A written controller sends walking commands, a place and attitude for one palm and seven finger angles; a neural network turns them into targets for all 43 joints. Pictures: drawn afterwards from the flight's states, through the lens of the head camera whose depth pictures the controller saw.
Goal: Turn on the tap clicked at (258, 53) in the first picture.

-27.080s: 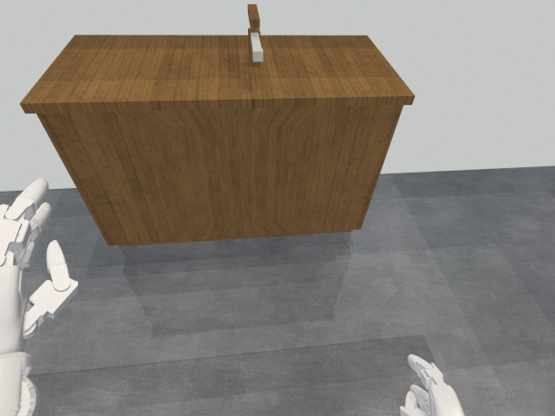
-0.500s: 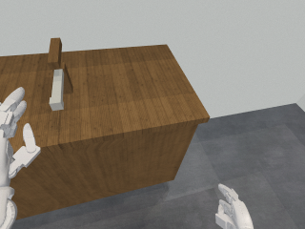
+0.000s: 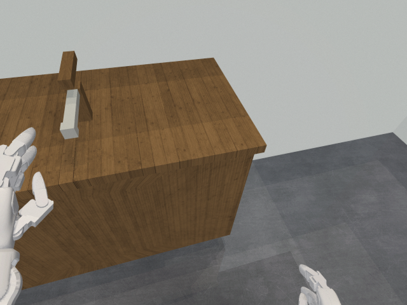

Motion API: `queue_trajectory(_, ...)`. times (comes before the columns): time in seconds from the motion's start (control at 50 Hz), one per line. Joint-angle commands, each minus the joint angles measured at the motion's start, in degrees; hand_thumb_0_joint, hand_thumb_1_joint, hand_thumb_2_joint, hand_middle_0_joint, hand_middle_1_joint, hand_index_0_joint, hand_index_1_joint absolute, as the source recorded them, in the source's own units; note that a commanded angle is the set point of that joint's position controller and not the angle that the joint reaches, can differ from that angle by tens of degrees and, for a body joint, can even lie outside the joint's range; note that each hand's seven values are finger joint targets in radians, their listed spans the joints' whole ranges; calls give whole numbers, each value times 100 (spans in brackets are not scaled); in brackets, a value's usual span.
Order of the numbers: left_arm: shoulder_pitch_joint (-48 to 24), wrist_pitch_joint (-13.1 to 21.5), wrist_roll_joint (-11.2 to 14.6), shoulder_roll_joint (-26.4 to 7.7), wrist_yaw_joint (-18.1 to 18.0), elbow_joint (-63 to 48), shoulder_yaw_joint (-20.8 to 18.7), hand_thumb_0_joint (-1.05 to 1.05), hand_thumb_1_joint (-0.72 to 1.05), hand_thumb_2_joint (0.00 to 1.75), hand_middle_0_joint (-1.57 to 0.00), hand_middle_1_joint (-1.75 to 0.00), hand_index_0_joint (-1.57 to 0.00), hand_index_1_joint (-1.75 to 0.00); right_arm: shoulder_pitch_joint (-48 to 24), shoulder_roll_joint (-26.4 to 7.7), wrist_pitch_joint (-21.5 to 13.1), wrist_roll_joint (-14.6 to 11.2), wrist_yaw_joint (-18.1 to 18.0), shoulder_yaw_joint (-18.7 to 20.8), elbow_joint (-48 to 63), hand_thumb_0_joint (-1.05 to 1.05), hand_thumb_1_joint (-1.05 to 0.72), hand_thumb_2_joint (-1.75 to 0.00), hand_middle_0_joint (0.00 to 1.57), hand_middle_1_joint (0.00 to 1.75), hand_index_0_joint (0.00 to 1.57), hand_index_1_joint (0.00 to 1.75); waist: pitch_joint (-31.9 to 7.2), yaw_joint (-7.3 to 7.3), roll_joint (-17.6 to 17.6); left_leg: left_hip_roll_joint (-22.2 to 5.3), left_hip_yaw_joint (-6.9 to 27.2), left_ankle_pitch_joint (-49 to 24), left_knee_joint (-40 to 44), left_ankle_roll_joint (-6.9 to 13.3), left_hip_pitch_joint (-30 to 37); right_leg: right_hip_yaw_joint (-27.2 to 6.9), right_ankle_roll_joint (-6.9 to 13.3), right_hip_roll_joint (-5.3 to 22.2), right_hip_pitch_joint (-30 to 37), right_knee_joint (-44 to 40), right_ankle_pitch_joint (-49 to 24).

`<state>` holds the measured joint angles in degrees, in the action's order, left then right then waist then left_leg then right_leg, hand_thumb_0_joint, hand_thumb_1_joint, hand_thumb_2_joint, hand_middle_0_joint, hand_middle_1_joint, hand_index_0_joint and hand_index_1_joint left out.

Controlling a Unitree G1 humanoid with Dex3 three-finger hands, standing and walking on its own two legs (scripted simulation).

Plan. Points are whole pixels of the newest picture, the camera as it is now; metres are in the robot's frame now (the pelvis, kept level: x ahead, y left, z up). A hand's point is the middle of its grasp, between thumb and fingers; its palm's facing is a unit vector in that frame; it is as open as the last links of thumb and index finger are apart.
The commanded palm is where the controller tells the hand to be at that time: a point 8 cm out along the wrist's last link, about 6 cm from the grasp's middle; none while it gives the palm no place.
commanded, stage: come to a stop and stand still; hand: left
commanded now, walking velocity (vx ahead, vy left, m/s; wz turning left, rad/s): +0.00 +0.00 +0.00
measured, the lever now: (69, 130) +0.42 +0.34 +0.09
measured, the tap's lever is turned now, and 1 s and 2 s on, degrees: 0 0 0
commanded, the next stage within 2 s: look again from close up in 0.16 s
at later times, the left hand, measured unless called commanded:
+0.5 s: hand (51, 176) +0.25 +0.27 +0.16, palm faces +0.39 -0.84 -0.36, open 7.4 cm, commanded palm +0.19 +0.30 +0.18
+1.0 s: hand (13, 163) +0.25 +0.31 +0.19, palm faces +0.48 -0.76 -0.44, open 7.4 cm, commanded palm +0.17 +0.31 +0.18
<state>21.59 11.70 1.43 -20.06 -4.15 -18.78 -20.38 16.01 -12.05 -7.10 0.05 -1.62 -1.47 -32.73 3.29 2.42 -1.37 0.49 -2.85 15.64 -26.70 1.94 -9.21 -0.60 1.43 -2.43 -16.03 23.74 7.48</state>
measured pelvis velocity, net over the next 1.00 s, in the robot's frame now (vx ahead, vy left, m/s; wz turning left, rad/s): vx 0.02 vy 0.02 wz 0.05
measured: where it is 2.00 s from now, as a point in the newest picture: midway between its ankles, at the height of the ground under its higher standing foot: outside the picture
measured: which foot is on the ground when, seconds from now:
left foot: down 0.00-1.00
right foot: down 0.00-1.00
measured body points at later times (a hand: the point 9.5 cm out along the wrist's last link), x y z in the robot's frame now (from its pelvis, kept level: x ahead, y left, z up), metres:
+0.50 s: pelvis +0.04 +0.02 +0.00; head +0.06 +0.04 +0.45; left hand +0.22 +0.31 +0.18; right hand +0.22 -0.20 -0.07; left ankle -0.01 +0.10 -0.74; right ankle +0.09 -0.10 -0.74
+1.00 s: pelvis +0.02 +0.02 +0.00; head +0.04 +0.05 +0.45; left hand +0.22 +0.35 +0.21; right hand +0.22 -0.18 -0.07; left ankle -0.01 +0.10 -0.74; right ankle +0.09 -0.10 -0.74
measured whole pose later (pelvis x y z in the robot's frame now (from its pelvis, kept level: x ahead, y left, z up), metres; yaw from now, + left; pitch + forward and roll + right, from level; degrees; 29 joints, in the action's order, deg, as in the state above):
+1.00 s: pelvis +0.02 +0.02 +0.00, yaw +3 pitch -1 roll -1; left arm 10.2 14.8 -1.3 -26.9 -3.0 -19.8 -23.4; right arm 12.7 -10.7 -8.4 0.9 -1.2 -1.9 -32.2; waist 4.7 4.3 -2.8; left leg 2.7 -0.7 16.8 -27.5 3.3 -9.3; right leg 0.9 0.0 -0.2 -15.2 24.2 7.6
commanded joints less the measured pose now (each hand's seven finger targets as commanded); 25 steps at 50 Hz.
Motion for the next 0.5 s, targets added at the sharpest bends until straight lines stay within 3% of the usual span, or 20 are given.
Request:
queue_trajectory(0.0, -1192, 585, -4, -948, -151, -2099, -396, 0, 90, 90, -20, -30, -20, -30, -805, -601, -590, -15, -13, 271, 1043, 0, -90, -90, 20, 30, 20, 30, -823, -46, 719, -131, 247, 834, 727, 29, -531, -803, -10, 448, 903, -713, 1408)
queue_trajectory(0.08, -530, 441, -37, -789, -196, -1292, -324, 0, 90, 90, -20, -30, -20, -30, -618, -667, -589, -15, -8, 310, 903, 0, -90, -90, 20, 30, 20, 30, -543, -33, 113, -26, 209, 966, 726, -61, -738, -854, -74, 454, 757, -1119, 1872)
queue_trajectory(0.14, -402, 412, -29, -837, -176, -977, -391, 0, 90, 90, -20, -30, -20, -30, -632, -692, -496, -43, -5, 312, 904, 0, -90, -90, 20, 30, 20, 30, -272, -65, 44, -86, 321, 789, 935, -114, -901, -707, -74, 350, 650, -1097, 1735)
queue_trajectory(0.18, -320, 411, -7, -925, -172, -942, -517, 0, 90, 90, -20, -30, -20, -30, -633, -693, -447, -46, -8, 336, 913, 0, -90, -90, 20, 30, 20, 30, -364, -59, -84, -121, 326, 435, 929, -101, -901, -643, -85, 329, 851, -1019, 1276)
queue_trajectory(0.2, -405, 424, 8, -1091, -169, -1055, -661, 0, 90, 90, -20, -30, -20, -30, -674, -689, -431, -44, -5, 325, 922, 0, -90, -90, 20, 30, 20, 30, -422, -58, 62, -111, 327, 195, 972, -131, -796, -609, -76, 295, 860, -977, 1041)
queue_trajectory(0.26, -524, 474, 21, -1000, -141, -1394, -573, 0, 90, 90, -20, -30, -20, -30, -692, -675, -432, -25, 0, 317, 997, 0, -90, -90, 20, 30, 20, 30, -694, -49, 293, -154, 343, -141, 1067, -132, -823, -449, -81, 249, 1305, -657, 290)
queue_trajectory(0.3, -693, 517, 28, -1194, -134, -1870, -664, 0, 90, 90, -20, -30, -20, -30, -772, -660, -469, -4, 10, 304, 1030, 0, -90, -90, 20, 30, 20, 30, -911, -51, 527, -137, 314, -679, 988, -155, -603, -341, -72, 217, 1448, -412, -420)
queue_trajectory(0.32, -657, 529, 32, -1093, -135, -1952, -585, 0, 90, 90, -20, -30, -20, -30, -757, -664, -491, 13, 12, 313, 1041, 0, -90, -90, 20, 30, 20, 30, -1018, -55, 570, -167, 329, -972, 945, -169, -578, -237, -67, 224, 1594, -271, -791)
queue_trajectory(0.38, -443, 501, 60, -1026, -166, -2028, -542, 0, 90, 90, -20, -30, -20, -30, -753, -652, -522, 22, 37, 319, 1045, 0, -90, -90, 20, 30, 20, 30, -1220, -35, 431, -145, 297, -1549, 689, -225, -417, -222, -51, 292, 1752, -148, -1618)
queue_trajectory(0.4, -384, 492, 64, -1079, -166, -2003, -610, 0, 90, 90, -20, -30, -20, -30, -769, -650, -517, 37, 40, 319, 1021, 0, -90, -90, 20, 30, 20, 30, -1272, -57, 536, -117, 288, -1745, 624, -270, -305, -239, -26, 302, 1712, -104, -1825)
queue_trajectory(0.42, -305, 482, 68, -1033, -184, -1947, -607, 0, 90, 90, -20, -30, -20, -30, -739, -640, -504, 35, 48, 328, 994, 0, -90, -90, 20, 30, 20, 30, -1330, -59, 380, -140, 314, -1902, 557, -293, -304, -213, -16, 329, 1772, -69, -2022)
queue_trajectory(0.48, -109, 439, 92, -928, -183, -1747, -570, 0, 90, 90, -20, -30, -20, -30, -750, -653, -417, 19, 45, 346, 972, 0, -90, -90, 20, 30, 20, 30, -1290, -74, 295, -159, 316, -2103, 522, -361, -251, -199, -16, 346, 1706, -59, -2214)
